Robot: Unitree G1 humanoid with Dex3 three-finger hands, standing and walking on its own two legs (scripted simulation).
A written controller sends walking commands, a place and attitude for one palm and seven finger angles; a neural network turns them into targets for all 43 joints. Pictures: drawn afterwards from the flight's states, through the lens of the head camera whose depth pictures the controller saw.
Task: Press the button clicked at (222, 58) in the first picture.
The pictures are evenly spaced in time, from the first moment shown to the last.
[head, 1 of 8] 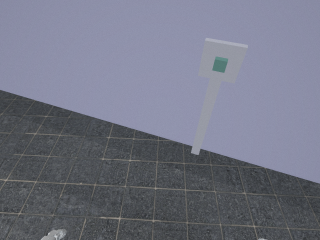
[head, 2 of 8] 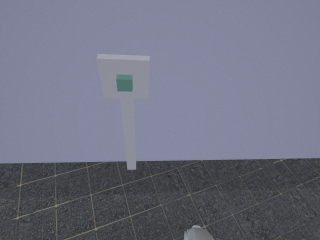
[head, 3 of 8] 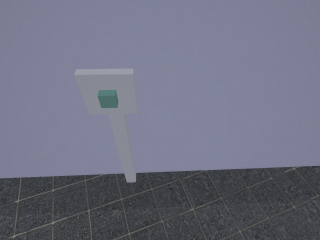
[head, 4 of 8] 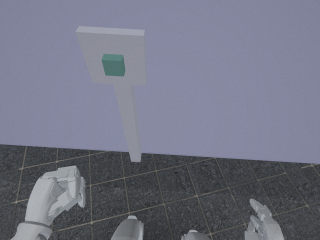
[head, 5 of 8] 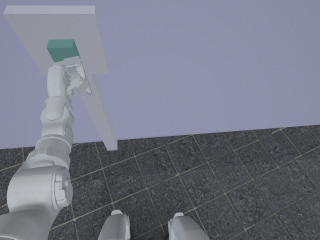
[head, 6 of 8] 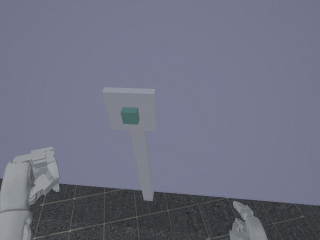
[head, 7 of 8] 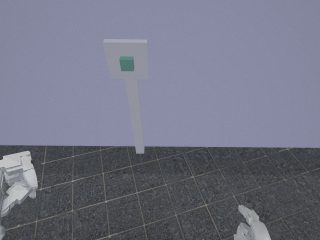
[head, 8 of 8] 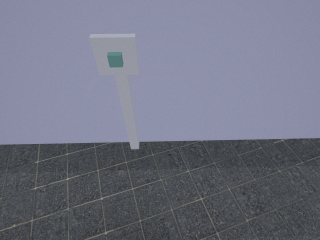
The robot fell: no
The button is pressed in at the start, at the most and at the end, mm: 0 10 0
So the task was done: yes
